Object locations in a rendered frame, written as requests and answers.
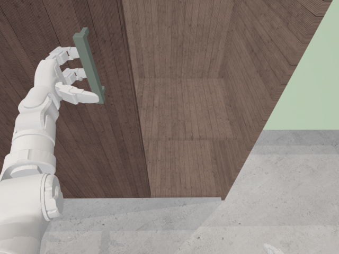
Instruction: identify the robot left upper arm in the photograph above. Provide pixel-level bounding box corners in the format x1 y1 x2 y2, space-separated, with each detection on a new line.
0 173 64 254

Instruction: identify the left robot forearm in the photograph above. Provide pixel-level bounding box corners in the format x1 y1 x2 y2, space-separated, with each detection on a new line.
0 86 60 182

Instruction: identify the robot right hand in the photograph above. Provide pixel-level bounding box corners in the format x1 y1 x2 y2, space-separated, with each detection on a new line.
263 243 284 254

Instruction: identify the robot left hand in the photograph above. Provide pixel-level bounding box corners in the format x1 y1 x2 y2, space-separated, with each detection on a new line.
34 47 99 105

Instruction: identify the wardrobe door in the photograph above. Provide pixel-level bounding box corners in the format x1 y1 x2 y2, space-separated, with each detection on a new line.
0 0 151 198

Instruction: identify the handle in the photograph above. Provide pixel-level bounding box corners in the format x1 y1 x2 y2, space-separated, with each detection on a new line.
73 27 105 104

